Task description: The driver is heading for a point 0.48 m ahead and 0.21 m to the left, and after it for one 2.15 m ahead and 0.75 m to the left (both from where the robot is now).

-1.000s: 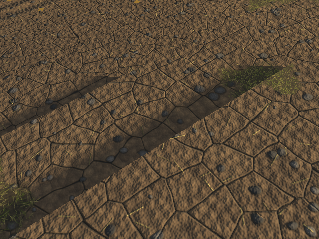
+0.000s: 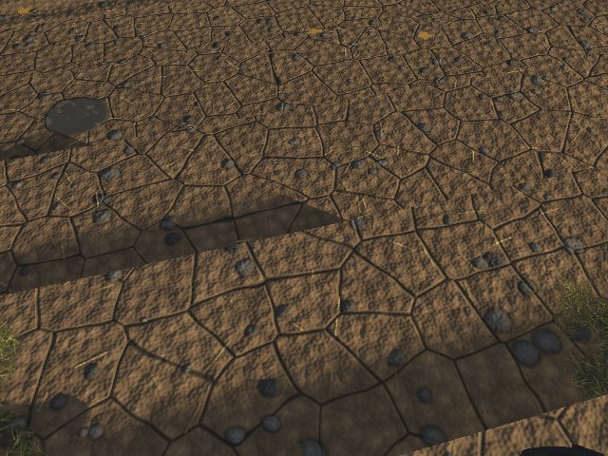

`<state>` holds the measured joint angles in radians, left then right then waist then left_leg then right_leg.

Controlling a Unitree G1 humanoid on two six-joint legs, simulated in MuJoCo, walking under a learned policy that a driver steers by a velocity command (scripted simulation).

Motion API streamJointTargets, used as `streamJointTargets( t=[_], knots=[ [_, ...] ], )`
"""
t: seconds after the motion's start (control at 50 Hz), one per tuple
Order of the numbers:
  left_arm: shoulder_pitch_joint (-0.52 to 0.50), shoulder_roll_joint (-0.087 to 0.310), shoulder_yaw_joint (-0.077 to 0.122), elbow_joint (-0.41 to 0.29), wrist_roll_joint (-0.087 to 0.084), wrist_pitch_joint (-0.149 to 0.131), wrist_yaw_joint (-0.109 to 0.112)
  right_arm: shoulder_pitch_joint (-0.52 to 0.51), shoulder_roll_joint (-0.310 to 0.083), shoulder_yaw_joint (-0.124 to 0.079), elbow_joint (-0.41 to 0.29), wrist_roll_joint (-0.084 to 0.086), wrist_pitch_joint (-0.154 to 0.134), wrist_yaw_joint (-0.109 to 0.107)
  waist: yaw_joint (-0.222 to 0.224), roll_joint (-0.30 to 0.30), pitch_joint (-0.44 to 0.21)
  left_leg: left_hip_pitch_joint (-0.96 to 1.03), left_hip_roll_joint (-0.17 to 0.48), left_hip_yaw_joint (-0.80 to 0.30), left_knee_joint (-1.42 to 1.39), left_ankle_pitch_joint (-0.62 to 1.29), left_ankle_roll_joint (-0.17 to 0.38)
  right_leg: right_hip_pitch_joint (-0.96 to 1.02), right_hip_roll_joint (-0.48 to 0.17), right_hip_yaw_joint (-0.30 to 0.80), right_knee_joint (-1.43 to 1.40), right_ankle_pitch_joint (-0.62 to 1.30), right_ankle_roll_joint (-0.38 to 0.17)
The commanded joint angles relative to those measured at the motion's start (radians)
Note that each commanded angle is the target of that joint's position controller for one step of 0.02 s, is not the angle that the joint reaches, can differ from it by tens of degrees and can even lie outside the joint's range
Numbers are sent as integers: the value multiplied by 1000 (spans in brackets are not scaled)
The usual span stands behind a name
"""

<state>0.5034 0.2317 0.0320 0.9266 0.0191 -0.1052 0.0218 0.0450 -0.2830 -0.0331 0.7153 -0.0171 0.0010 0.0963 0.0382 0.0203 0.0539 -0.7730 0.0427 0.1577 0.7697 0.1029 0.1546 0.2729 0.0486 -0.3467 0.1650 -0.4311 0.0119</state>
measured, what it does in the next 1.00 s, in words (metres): goes down, turning left: left foot, then right foot 0.16 m lower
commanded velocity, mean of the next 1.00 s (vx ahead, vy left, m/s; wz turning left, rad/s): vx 0.41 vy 0.00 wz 0.83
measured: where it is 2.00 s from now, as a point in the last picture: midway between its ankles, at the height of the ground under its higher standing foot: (302, 393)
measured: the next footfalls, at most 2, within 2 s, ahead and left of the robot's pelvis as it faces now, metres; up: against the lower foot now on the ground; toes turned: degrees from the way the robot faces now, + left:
left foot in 0.08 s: +0.26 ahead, +0.03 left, +0.00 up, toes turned +8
right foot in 0.52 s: +0.63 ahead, -0.07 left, -0.16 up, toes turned +32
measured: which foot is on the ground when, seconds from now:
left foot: up 0.00-0.06, down 0.08-0.52, up 0.54-0.86, down 0.88-1.00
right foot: down 0.00-0.08, up 0.10-0.50, down 0.52-0.88, up 0.90-1.00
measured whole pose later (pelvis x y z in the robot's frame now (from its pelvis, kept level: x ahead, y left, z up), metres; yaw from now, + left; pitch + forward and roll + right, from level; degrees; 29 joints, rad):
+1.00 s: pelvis +0.58 +0.08 -0.16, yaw +50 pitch -1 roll +0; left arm 0.30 0.25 0.02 0.77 0.01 0.04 -0.01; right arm 0.10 -0.20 0.00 0.63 -0.01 0.01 0.00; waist 0.05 -0.03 0.03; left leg -0.45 -0.04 0.08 0.70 -0.24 0.09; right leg -0.38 -0.08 -0.03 1.03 -0.57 0.06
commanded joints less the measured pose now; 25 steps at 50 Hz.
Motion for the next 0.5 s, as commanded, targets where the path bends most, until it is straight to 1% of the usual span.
streamJointTargets(
  t=[0.02,0.04,0.06,0.08,0.1,0.12,0.14,0.16,0.18,0.2,0.22,0.24,0.26,0.28,0.3,0.32,0.34,0.36,0.38,0.4,0.42,0.44,0.46,0.48,0.5],
  knots=[
    [-84,248,51,-77,-3,7,37,146,-91,-23,-2,16,-9,-2,-172,-127,-22,443,-143,79,-21,-82,33,-234,-259,10,219,1523,14],
    [-139,283,63,-94,6,30,43,329,-140,-45,47,22,-4,-17,-267,-154,-113,623,-168,53,16,-198,59,-262,-281,28,445,1619,3],
    [-190,299,70,-106,22,50,43,555,-189,-76,114,21,1,-39,-365,-150,-200,852,-171,-36,23,-381,97,-382,-304,72,768,1516,-18],
    [-216,252,68,-98,20,58,21,573,-225,-102,124,36,4,-69,-352,-35,-162,929,-108,-176,-72,-472,151,-538,-187,84,1174,830,-34],
    [-210,72,22,-153,39,42,0,448,-269,-105,109,40,8,-76,-192,221,-71,961,28,-479,-101,-266,204,-880,-16,163,1517,-78,-20],
    [-238,93,18,-275,0,16,0,378,-311,-110,58,3,9,-71,-141,199,-204,1130,170,-926,-349,-320,375,-1164,27,371,1594,-47,21],
    [-276,158,18,-274,16,-14,-1,372,-277,-113,39,6,0,-79,-144,-11,-175,1044,205,-981,-493,-409,335,-1152,-49,450,1433,47,7],
    [-265,185,23,-256,14,-23,-4,330,-240,-105,49,3,-6,-83,-80,-89,-63,850,181,-904,-526,-429,296,-1064,-100,457,1272,90,5],
    [-281,181,22,-246,26,-10,-1,301,-213,-96,57,1,-19,-84,-38,-128,2,707,139,-831,-516,-379,275,-993,-127,462,1173,65,18],
    [-279,182,21,-237,40,16,6,284,-200,-85,48,2,-38,-89,-14,-155,30,612,107,-765,-501,-233,261,-925,-141,454,1097,34,38],
    [-282,173,19,-236,46,44,11,280,-186,-73,52,9,-57,-86,7,-157,45,517,74,-695,-501,-54,249,-851,-150,437,1018,7,58],
    [-304,159,17,-251,42,62,14,285,-193,-69,56,18,-71,-85,13,-138,50,448,42,-627,-503,111,236,-784,-151,414,908,9,72],
    [-307,145,17,-251,49,73,2,302,-217,-78,60,15,-71,-87,3,-127,33,468,25,-589,-460,306,233,-788,-149,401,867,49,80],
    [-298,111,4,-247,54,77,-8,315,-217,-82,68,12,-63,-91,-8,-106,-10,470,-5,-523,-401,499,204,-760,-133,369,855,171,71],
    [-267,101,5,-232,44,73,-19,339,-197,-77,65,-2,-57,-92,-24,-67,-67,522,-21,-474,-331,607,171,-772,-127,354,903,381,34],
    [-377,-58,-70,-371,73,47,-54,463,23,5,118,-135,-153,-39,-12,50,-177,353,-203,-374,-279,138,20,-571,-84,453,827,412,66],
    [-351,-23,-61,-376,65,37,-51,497,-2,-11,144,-121,-182,-46,-39,36,-66,369,-258,-344,-237,-129,-18,-618,-63,479,783,530,53],
    [-366,52,-52,-385,71,35,-52,396,-78,-30,85,-67,-187,-49,-45,-31,-20,268,-304,-299,-219,-302,-23,-565,-33,416,606,577,39],
    [-389,42,-58,-384,51,45,-67,408,-96,-33,80,-64,-183,-49,-67,-4,18,239,-279,-353,-155,-394,-18,-518,-66,448,483,744,23],
    [-393,27,-67,-389,51,62,-75,419,-103,-26,72,-60,-169,-46,-74,14,43,182,-264,-387,-136,-480,-5,-446,-49,413,410,762,32],
    [-378,22,-70,-385,46,69,-88,461,-105,-25,74,-58,-155,-47,-87,14,59,156,-228,-466,-58,-493,-1,-392,-64,433,376,807,32],
    [-325,41,-58,-364,47,70,-87,508,-120,-23,80,-38,-149,-49,-71,-3,56,188,-232,-502,26,-487,-8,-337,-56,417,324,834,37],
    [-258,78,-44,-328,48,70,-85,515,-134,-20,67,-7,-142,-56,-43,-62,65,253,-258,-505,180,-490,-41,-305,-56,403,170,922,33],
    [-131,87,-32,-261,59,70,-89,501,-138,-2,42,24,-125,-58,22,-88,63,313,-306,-466,382,-469,-87,-243,-93,380,-30,1094,14],
    [31,119,-13,-175,55,75,-96,492,-133,21,22,22,-96,-45,63,-64,4,288,-311,-436,531,-376,-153,-66,-198,402,-74,1254,-34]
  ],
)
